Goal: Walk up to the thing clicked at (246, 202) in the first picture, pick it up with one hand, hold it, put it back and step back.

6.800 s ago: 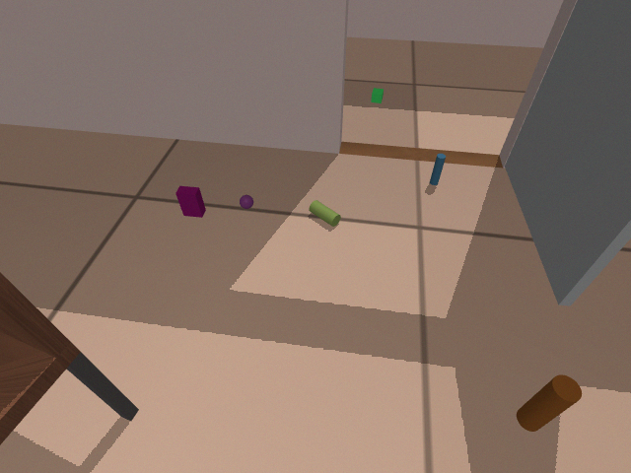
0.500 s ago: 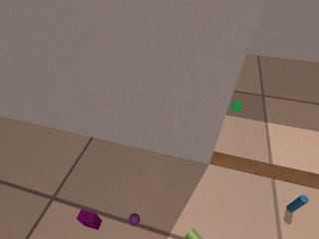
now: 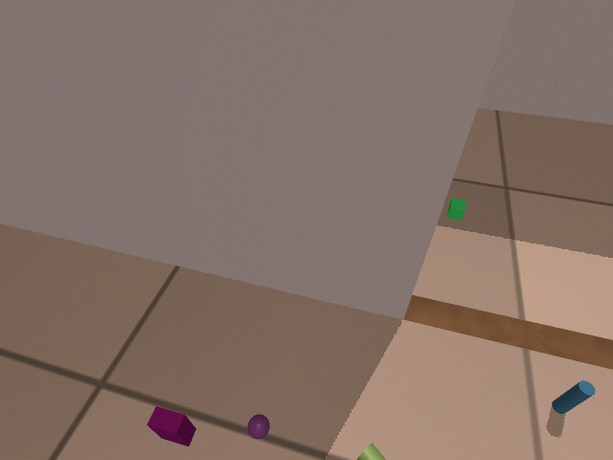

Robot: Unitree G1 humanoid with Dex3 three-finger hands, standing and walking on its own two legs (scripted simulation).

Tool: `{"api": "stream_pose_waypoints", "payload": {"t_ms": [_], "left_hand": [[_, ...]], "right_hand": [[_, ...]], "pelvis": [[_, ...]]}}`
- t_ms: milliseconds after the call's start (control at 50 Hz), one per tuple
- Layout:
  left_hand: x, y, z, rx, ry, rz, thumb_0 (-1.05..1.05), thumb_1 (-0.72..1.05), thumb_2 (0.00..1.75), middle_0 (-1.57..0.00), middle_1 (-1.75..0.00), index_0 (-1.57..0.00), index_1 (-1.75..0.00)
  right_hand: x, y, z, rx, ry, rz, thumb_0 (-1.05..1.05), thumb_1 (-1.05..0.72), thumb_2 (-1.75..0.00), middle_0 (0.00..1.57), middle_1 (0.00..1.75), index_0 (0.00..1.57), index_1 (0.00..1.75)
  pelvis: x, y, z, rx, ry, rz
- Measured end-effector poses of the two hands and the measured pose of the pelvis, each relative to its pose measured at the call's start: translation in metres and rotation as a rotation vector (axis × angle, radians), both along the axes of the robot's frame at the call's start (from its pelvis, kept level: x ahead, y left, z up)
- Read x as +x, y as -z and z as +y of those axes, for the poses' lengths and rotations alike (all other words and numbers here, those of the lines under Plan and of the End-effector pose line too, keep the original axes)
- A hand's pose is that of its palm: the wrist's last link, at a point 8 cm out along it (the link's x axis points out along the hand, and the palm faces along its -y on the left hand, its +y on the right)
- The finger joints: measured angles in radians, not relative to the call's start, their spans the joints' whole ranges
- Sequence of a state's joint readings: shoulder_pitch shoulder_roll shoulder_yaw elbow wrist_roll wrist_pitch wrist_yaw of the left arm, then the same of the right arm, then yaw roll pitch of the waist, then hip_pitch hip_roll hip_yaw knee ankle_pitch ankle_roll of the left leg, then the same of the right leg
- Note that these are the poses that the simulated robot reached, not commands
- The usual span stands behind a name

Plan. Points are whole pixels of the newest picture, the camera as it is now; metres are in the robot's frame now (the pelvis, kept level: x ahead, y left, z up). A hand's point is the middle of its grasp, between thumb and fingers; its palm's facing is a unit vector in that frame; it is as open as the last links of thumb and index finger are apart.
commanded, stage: stand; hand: left
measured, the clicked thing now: (258, 426) +0.38 +0.18 -0.75
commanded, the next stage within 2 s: walk up in 0.92 s
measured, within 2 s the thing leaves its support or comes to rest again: neither
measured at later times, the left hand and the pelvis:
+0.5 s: hand out of the picture +0.08 +0.26 -0.15, palm faces -0.04 -0.94 -0.34, open 7.4 cm; pelvis +0.00 +0.00 +0.00, yaw +0 degrees
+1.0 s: hand out of the picture +0.07 +0.26 -0.16, palm faces -0.01 -0.93 -0.36, open 7.4 cm; pelvis -0.01 +0.00 +0.00, yaw +0 degrees
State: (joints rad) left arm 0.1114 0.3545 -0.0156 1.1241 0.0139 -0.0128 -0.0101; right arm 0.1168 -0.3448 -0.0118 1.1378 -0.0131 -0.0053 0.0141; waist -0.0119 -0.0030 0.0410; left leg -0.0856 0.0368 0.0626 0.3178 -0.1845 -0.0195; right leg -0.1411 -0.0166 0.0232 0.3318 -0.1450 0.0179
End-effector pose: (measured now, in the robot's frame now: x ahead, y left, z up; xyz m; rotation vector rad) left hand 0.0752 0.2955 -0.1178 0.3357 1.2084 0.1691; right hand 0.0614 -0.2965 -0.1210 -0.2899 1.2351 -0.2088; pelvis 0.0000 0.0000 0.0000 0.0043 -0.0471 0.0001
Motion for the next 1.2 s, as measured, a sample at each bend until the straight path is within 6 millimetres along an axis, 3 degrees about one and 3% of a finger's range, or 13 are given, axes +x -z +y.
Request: {"api": "stream_pose_waypoints", "payload": {"t_ms": [400,940,1100,1200], "left_hand": [[-0.001,0.0,0.004,0.002,-0.011,0.002,0.01,0.9,0.89,-0.2,-0.3,-0.2,-0.3],[-0.01,0.0,0.003,0.006,-0.029,0.024,0.01,0.9,0.89,-0.2,-0.3,-0.2,-0.3],[-0.015,0.009,0.012,0.034,-0.049,0.02,0.01,0.9,0.89,-0.2,-0.3,-0.2,-0.3],[-0.02,0.016,0.021,0.035,-0.018,0.014,0.01,0.9,0.89,-0.2,-0.3,-0.2,-0.3]], "right_hand": [[0.01,-0.002,0.002,-0.006,-0.008,-0.013,0.0,-0.9,-0.9,0.2,0.3,0.2,0.3],[0.004,0.001,-0.002,-0.002,-0.011,0.016,0.0,-0.9,-0.89,0.2,0.3,0.2,0.3],[-0.002,0.007,-0.013,-0.034,-0.009,0.039,0.0,-0.9,-0.89,0.2,0.3,0.2,0.3],[-0.017,0.008,-0.013,-0.071,-0.004,0.035,0.0,-0.9,-0.89,0.2,0.3,0.2,0.3]], "pelvis": [[0.004,0.0,0.002,-0.001,-0.006,-0.005],[0.003,0.0,-0.001,-0.001,-0.012,0.004],[-0.023,0.01,-0.003,-0.005,-0.008,0.014],[-0.042,0.018,0.01,-0.003,-0.001,0.02]]}}
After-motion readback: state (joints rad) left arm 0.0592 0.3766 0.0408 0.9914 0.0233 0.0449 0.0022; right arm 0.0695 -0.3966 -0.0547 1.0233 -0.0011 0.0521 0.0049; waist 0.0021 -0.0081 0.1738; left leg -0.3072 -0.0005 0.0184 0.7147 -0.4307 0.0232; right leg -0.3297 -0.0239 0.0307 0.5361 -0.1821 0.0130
